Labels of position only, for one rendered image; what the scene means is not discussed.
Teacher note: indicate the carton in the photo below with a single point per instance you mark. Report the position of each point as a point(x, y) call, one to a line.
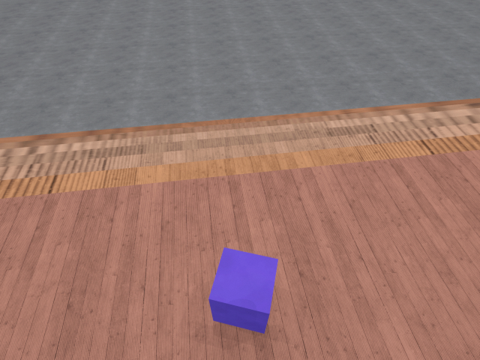
point(242, 291)

